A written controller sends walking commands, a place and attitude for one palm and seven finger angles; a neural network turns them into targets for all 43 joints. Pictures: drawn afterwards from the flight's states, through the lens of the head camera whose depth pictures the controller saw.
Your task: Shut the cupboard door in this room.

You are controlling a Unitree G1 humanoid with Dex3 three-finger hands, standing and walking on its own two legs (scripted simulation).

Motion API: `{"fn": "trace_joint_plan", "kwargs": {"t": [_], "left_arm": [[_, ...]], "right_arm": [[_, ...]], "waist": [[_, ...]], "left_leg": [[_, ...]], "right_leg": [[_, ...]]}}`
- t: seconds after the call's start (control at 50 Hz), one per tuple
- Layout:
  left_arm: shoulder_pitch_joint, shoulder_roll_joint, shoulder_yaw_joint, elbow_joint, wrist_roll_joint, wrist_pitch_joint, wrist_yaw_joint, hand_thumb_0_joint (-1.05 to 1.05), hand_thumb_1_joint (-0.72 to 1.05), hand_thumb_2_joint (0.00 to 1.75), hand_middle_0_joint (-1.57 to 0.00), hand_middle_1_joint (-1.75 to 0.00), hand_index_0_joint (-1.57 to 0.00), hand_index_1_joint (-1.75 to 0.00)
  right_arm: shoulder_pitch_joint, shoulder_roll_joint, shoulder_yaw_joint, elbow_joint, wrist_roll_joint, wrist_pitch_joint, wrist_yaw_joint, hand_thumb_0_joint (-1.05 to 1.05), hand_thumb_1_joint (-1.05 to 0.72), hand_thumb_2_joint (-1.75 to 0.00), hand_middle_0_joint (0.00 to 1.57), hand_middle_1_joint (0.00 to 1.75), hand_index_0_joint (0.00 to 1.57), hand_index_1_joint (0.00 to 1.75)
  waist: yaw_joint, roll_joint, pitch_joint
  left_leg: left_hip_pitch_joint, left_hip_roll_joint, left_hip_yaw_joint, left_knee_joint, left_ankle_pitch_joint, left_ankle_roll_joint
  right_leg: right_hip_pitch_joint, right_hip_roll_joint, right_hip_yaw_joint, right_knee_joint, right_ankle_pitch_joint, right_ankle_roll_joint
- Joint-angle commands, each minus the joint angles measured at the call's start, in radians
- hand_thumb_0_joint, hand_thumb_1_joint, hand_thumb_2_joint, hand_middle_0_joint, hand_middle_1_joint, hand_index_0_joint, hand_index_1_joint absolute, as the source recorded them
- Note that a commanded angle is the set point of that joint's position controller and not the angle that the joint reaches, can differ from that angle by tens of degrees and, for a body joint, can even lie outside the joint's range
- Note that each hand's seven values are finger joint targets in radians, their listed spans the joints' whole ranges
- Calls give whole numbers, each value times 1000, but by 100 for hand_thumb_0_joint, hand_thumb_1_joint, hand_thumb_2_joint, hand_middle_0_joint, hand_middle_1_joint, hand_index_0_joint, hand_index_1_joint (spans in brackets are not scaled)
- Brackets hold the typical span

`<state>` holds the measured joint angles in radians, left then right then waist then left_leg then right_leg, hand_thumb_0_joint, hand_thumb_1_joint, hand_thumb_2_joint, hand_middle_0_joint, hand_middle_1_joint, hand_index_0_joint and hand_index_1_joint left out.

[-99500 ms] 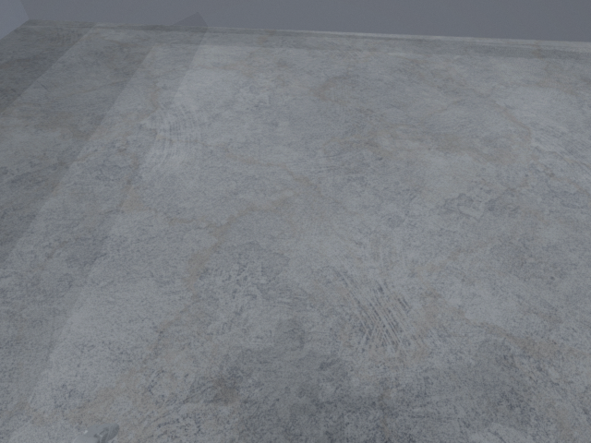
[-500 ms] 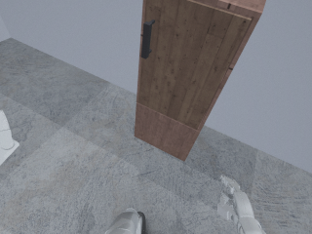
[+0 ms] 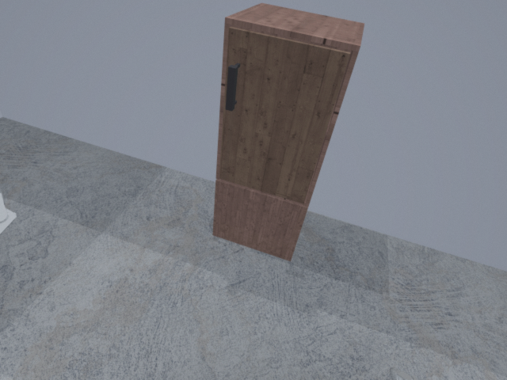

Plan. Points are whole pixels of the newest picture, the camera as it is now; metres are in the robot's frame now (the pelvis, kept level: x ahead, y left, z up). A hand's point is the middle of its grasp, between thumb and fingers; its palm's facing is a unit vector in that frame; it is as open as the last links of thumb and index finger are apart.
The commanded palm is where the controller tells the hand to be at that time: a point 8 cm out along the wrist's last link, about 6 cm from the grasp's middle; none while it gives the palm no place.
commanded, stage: stop stepping back and stand still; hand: left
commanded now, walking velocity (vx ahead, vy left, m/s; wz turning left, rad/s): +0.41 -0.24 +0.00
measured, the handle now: (233, 86) +0.99 +0.12 +0.08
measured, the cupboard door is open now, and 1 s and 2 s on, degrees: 0 0 0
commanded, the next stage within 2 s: let the arm hang, fingers relaxed in 1.26 s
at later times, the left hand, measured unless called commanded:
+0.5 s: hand out of the picture +0.09 +0.28 +0.22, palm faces +0.51 -0.74 -0.44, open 7.4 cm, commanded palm +0.05 +0.31 +0.21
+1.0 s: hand out of the picture +0.16 +0.32 +0.19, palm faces +0.44 -0.72 -0.54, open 7.4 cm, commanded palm +0.12 +0.34 +0.21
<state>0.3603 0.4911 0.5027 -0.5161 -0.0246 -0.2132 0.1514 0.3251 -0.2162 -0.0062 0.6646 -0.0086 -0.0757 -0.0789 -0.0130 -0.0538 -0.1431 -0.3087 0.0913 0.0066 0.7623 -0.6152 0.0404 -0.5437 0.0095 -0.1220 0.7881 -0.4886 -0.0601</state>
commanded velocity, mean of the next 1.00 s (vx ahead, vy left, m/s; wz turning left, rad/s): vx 0.13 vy -0.03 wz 0.00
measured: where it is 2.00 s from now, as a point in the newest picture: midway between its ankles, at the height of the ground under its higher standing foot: outside the picture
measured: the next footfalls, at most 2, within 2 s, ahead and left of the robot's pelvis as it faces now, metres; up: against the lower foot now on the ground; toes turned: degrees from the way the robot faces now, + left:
right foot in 0.32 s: -0.11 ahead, -0.11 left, +0.00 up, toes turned -6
left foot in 0.62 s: +0.04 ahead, +0.17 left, +0.00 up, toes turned +1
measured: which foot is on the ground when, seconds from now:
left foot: down 0.00-0.30, up 0.32-0.60, down 0.62-1.00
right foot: up 0.00-0.30, down 0.32-0.62, up 0.64-0.80, down 0.82-1.00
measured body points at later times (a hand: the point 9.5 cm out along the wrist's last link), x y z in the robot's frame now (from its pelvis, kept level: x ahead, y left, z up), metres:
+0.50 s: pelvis -0.10 +0.01 +0.02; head -0.13 +0.01 +0.47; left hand +0.06 +0.32 +0.24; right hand +0.04 -0.25 -0.07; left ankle -0.03 +0.14 -0.64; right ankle -0.15 -0.11 -0.71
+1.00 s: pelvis -0.03 +0.05 +0.02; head -0.02 +0.03 +0.47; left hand +0.14 +0.36 +0.22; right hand +0.11 -0.18 -0.09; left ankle -0.01 +0.16 -0.70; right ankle -0.07 -0.05 -0.71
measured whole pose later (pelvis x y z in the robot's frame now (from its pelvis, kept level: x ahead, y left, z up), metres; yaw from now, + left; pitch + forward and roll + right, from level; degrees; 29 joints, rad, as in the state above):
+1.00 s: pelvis -0.03 +0.05 +0.02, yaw -2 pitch +0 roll +0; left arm 0.60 0.41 0.46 -0.43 -0.04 -0.22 0.17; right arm 0.24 -0.19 0.02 0.67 0.01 -0.05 -0.04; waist 0.01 0.03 0.00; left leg -0.34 0.02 0.06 0.66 -0.32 0.00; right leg -0.21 -0.01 -0.07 0.55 -0.35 -0.02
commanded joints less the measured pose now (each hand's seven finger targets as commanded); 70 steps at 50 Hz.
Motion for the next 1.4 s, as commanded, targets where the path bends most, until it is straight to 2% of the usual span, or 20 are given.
{"fn": "trace_joint_plan", "kwargs": {"t": [0.0, 0.02, 0.04, 0.22, 0.26, 0.28, 0.3, 0.38, 0.52, 0.56, 0.6, 0.62, 0.78, 0.86, 0.96, 1.06, 1.18, 1.32, 1.34, 1.38], "left_arm": [[-213, 206, 69, -150, 37, -91, -3, 0, 90, 90, -20, -30, -20, -30], [11, 155, 86, 9, 46, -67, -11, 0, 90, 90, -20, -30, -20, -30], [-4, 86, 1, -94, 13, -56, -21, 0, 90, 90, -20, -30, -20, -30], [53, 161, 57, -287, 2, -30, 28, 0, 90, 90, -20, -30, -20, -30], [66, 171, 80, -233, 6, -7, 37, 0, 90, 90, -20, -30, -20, -30], [71, 201, 101, -203, 10, -1, 40, 0, 90, 90, -20, -30, -20, -30], [-1, 226, 120, -220, -2, -23, 41, 0, 90, 90, -20, -30, -20, -30], [57, 128, 65, -98, -8, -36, 24, 0, 90, 90, -20, -30, -20, -30], [-62, 93, -22, -75, 2, -45, 39, 0, 90, 90, -20, -30, -20, -30], [-75, 111, -12, -182, -2, -59, 43, 0, 90, 90, -20, -30, -20, -30], [-39, 136, 31, -312, -7, -86, 48, 0, 90, 90, -20, -30, -20, -30], [-42, 165, 51, -353, -2, -101, 48, 0, 90, 90, -20, -30, -20, -30], [291, 144, 148, -197, -29, -71, 36, 0, 90, 90, -20, -30, -20, -30], [238, 98, 90, -64, -36, -34, 36, 0, 90, 90, -20, -30, -20, -30], [120, 80, 27, -18, -13, -37, 36, 0, 90, 90, -20, -30, -20, -30], [51, 113, 7, -251, -4, -40, 30, 0, 90, 90, -20, -30, -20, -30], [229, 163, 121, -284, -17, -58, 24, 0, 90, 90, -20, -30, -20, -30], [337, 95, 102, -137, -63, -30, 10, 0, 90, 90, -20, -30, -20, -30], [169, -156, -424, 550, 33, 114, -116, 0, 90, 90, -20, -30, -20, -30], [101, -129, -395, 597, 37, 208, -147, 0, 90, 90, -20, -30, -20, -30]], "right_arm": [[-180, -139, -40, -198, 0, -97, 12, 0, -90, -90, 20, 30, 20, 30], [-207, -153, -83, -195, 14, -73, 20, 0, -90, -90, 20, 30, 20, 30], [-164, -123, -66, -205, 11, -58, 41, 0, -90, -90, 20, 30, 20, 30], [-188, -87, -35, -193, -21, -47, -1, 0, -90, -90, 20, 30, 20, 30], [-173, -65, -33, -165, -2, -35, 4, 0, -90, -90, 20, 30, 20, 30], [-165, -52, -37, -164, 7, -24, 6, 0, -90, -90, 20, 30, 20, 30], [-202, -90, -49, -171, 11, -37, -4, 0, -90, -90, 20, 30, 20, 30], [-187, -114, -70, -158, 20, -30, -3, 0, -90, -90, 20, 30, 20, 30], [-209, -94, -50, -162, 5, -48, -41, 0, -90, -90, 20, 30, 20, 30], [-189, -115, -62, -167, 3, -65, -48, 0, -90, -90, 20, 30, 20, 30], [-176, -162, -74, -189, 2, -74, -44, 0, -90, -90, 20, 30, 20, 30], [-181, -132, -59, -199, -6, -80, -32, 0, -90, -90, 20, 30, 20, 30], [-180, -89, -32, -177, 15, -75, 22, 0, -90, -90, 20, 30, 20, 30], [-162, -91, -45, -162, 21, -43, 26, 0, -90, -90, 20, 30, 20, 30], [-187, -82, -27, -151, 24, -36, 6, 0, -90, -90, 20, 30, 20, 30], [-190, -106, -41, -194, 25, -49, -10, 0, -90, -90, 20, 30, 20, 30], [-179, -105, -49, -220, 19, -52, 18, 0, -90, -90, 20, 30, 20, 30], [-175, -99, -46, -231, 36, -16, 14, 0, -90, -90, 20, 30, 20, 30], [-260, -182, -42, -54, 45, -94, 94, 0, -90, -90, 20, 30, 20, 30], [-174, -192, -67, -26, 17, -43, 94, 0, -90, -90, 20, 30, 20, 30]], "waist": [[3, 392, 321], [50, 175, 168], [2, 178, 194], [16, 416, 33], [21, 181, 8], [26, -62, 27], [22, -74, 116], [2, -42, 175], [8, -151, 205], [-8, 13, 165], [-13, 461, 81], [-9, 438, 96], [11, 216, 41], [-1, -159, 131], [-4, -118, 45], [16, 166, -15], [25, 294, 2], [3, 132, -55], [-30, 142, 22], [-21, 134, -10]], "left_leg": [[-215, 394, -621, -689, -268, 197], [-190, 302, -303, -540, 35, 147], [-196, 262, -394, -558, -120, 145], [-186, 113, -5, -447, -83, 8], [-314, 33, 75, -36, 10, -9], [-498, -52, 73, 247, 93, -24], [-608, -51, -4, 452, 126, -36], [-510, 37, -92, 453, 284, -53], [-3, -32, 132, -77, 334, -24], [154, -54, 136, -215, 326, -26], [310, 184, -312, -426, 337, 51], [250, 260, -440, -506, 440, 100], [-148, 77, 9, -360, 127, 1], [-205, -41, 18, 44, 210, -57], [-48, -68, 44, -229, 403, -37], [272, 84, -57, -261, 1176, 18], [147, 82, -59, -317, 972, -22], [78, 50, -3, -294, 787, -47], [42, 40, -2, -146, 862, -44], [78, 70, -8, -181, 754, -39]], "right_leg": [[-269, -24, 215, 643, 128, 75], [-91, -3, 128, 698, 188, 87], [-153, 1, 108, 642, 217, 90], [456, 89, -133, -222, -18, 35], [567, -76, 115, -382, -62, -55], [596, -292, 529, -526, -160, -160], [549, -412, 676, -588, 23, -206], [336, -358, 530, -560, -88, -182], [157, -236, 172, -493, -89, -81], [141, -173, 116, -314, -46, -51], [-2, -19, 14, 96, -37, 45], [6, 7, 79, 218, -100, 50], [484, -24, 49, -305, 167, 59], [351, -305, 511, -536, 214, -95], [510, -194, 207, -287, 861, -11], [326, -52, 102, -201, 616, 91], [402, -13, 67, -319, 419, 67], [467, -60, 129, -340, 650, 66], [307, -153, 97, -245, 780, 49], [242, -123, 137, -268, 526, 46]]}}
